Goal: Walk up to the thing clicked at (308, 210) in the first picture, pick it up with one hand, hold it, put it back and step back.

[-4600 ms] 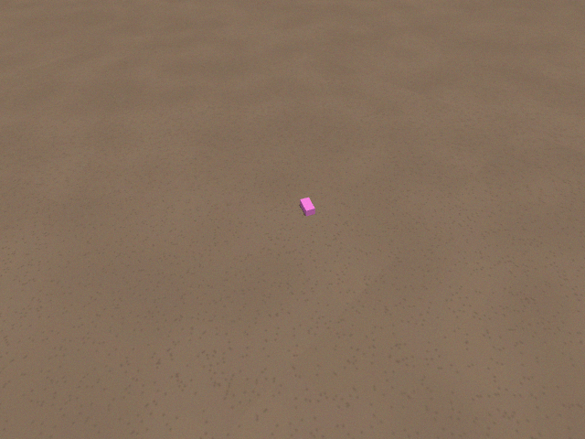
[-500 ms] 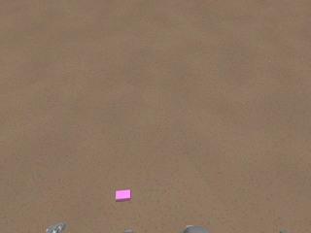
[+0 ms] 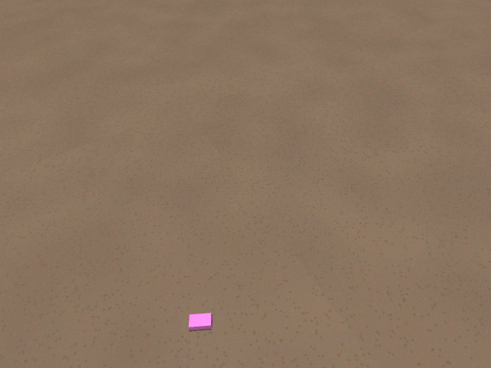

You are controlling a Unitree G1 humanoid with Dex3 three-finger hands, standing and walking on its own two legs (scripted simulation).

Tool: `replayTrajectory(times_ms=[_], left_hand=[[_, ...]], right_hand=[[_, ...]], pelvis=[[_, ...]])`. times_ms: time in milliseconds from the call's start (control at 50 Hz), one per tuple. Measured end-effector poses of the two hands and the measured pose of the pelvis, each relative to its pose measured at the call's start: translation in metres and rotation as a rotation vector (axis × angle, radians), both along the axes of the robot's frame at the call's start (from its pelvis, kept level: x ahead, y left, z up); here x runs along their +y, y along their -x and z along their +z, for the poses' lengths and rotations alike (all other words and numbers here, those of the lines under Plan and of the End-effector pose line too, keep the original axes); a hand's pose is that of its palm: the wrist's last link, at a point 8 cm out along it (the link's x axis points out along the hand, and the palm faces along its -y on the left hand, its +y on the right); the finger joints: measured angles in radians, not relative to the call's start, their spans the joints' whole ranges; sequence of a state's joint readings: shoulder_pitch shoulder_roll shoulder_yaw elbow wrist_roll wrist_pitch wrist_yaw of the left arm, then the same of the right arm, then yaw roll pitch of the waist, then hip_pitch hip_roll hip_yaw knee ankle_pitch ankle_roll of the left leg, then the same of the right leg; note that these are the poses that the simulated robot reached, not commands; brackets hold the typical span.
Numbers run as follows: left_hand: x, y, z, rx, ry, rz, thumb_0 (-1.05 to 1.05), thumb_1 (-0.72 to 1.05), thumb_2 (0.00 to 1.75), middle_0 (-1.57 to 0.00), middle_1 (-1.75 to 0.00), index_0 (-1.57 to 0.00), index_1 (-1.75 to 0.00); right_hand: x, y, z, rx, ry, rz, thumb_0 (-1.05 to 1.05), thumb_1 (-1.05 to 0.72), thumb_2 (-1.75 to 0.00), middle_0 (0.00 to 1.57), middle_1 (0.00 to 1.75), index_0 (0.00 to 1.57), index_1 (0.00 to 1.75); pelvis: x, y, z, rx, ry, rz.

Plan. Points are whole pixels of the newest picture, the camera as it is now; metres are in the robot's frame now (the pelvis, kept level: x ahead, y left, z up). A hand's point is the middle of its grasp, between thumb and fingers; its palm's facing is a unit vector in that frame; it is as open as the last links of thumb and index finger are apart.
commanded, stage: walk up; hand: left
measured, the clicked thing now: (200, 321) +0.43 +0.24 -0.75
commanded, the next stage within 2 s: stand in 1.04 s
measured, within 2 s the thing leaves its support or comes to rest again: neither
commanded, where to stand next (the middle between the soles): +0.06 -0.01 m, yaw +2 degrees
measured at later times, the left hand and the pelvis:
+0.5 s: hand out of the picture +0.09 +0.27 -0.15, palm faces +0.00 -0.95 -0.32, open 7.4 cm; pelvis +0.00 +0.02 +0.01, yaw +0 degrees
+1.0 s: hand out of the picture +0.09 +0.28 -0.15, palm faces +0.01 -0.95 -0.32, open 7.4 cm; pelvis +0.01 +0.03 +0.01, yaw +0 degrees
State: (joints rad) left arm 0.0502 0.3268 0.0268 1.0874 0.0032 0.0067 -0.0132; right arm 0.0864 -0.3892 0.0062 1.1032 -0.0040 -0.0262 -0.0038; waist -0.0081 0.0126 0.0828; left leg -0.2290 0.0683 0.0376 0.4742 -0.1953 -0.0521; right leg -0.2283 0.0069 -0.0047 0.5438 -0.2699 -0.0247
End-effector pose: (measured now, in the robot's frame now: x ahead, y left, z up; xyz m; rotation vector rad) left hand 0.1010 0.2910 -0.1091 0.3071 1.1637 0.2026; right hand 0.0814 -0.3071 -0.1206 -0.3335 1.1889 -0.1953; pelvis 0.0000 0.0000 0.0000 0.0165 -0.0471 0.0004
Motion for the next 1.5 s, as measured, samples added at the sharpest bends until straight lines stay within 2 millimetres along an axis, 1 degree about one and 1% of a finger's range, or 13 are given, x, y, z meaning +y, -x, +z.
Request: replayTrajectory(times_ms=[140,240,360,460,600,740,880,1020,1300,1500], left_hand=[[0.001,-0.012,0.002,-0.023,0.029,-0.006,0.01,0.90,0.89,-0.21,-0.30,-0.21,-0.30],[0.008,-0.013,0.003,-0.022,0.035,-0.002,0.01,0.90,0.89,-0.20,-0.30,-0.21,-0.30],[0.019,-0.003,0.002,0.011,0.029,0.007,0.01,0.90,0.89,-0.20,-0.30,-0.21,-0.30],[0.027,0.008,0.000,0.046,0.024,0.018,0.01,0.90,0.89,-0.20,-0.30,-0.21,-0.30],[0.031,0.023,-0.004,0.089,0.026,0.034,0.01,0.90,0.89,-0.20,-0.30,-0.21,-0.30],[0.031,0.028,-0.005,0.107,0.029,0.044,0.01,0.90,0.89,-0.20,-0.30,-0.21,-0.30],[0.030,0.025,-0.004,0.102,0.029,0.046,0.01,0.90,0.89,-0.20,-0.30,-0.21,-0.30],[0.029,0.018,-0.001,0.088,0.021,0.043,0.01,0.90,0.89,-0.20,-0.30,-0.21,-0.30],[0.029,0.004,0.007,0.042,-0.007,0.009,0.01,0.90,0.89,-0.20,-0.30,-0.21,-0.30],[0.031,0.003,0.007,0.053,-0.014,0.007,0.01,0.90,0.89,-0.20,-0.30,-0.21,-0.30]], right_hand=[[0.006,0.006,0.010,0.005,0.008,-0.010,0.00,-0.90,-0.90,0.21,0.30,0.21,0.30],[0.013,0.011,0.013,0.015,0.012,-0.016,0.00,-0.90,-0.90,0.21,0.30,0.21,0.30],[0.022,0.014,0.014,0.022,0.008,-0.021,0.00,-0.90,-0.90,0.21,0.30,0.21,0.30],[0.028,0.011,0.013,0.027,0.002,-0.021,0.00,-0.90,-0.90,0.21,0.30,0.21,0.30],[0.035,0.002,0.014,0.021,-0.004,-0.016,0.00,-0.90,-0.90,0.21,0.30,0.21,0.30],[0.039,-0.012,0.016,0.004,-0.008,-0.010,0.00,-0.90,-0.90,0.21,0.30,0.21,0.30],[0.039,-0.022,0.017,-0.012,-0.010,-0.006,0.00,-0.90,-0.90,0.21,0.30,0.21,0.30],[0.036,-0.025,0.017,-0.014,-0.010,-0.008,0.00,-0.90,-0.90,0.21,0.30,0.21,0.30],[0.034,-0.014,0.012,0.024,-0.028,-0.018,0.00,-0.90,-0.90,0.21,0.30,0.21,0.30],[0.033,-0.007,0.010,0.055,-0.029,-0.024,0.00,-0.90,-0.90,0.21,0.30,0.21,0.30]], pelvis=[[0.006,0.000,0.006,0.001,0.012,-0.003],[0.011,0.000,0.008,0.002,0.015,-0.003],[0.017,-0.001,0.009,0.006,0.018,-0.006],[0.022,-0.002,0.010,0.009,0.019,-0.005],[0.026,-0.006,0.011,0.012,0.020,-0.005],[0.028,-0.009,0.012,0.014,0.020,-0.004],[0.028,-0.012,0.012,0.015,0.019,-0.002],[0.025,-0.015,0.013,0.014,0.018,0.001],[0.023,-0.020,0.013,0.004,0.018,0.007],[0.023,-0.023,0.014,0.009,0.015,0.008]])
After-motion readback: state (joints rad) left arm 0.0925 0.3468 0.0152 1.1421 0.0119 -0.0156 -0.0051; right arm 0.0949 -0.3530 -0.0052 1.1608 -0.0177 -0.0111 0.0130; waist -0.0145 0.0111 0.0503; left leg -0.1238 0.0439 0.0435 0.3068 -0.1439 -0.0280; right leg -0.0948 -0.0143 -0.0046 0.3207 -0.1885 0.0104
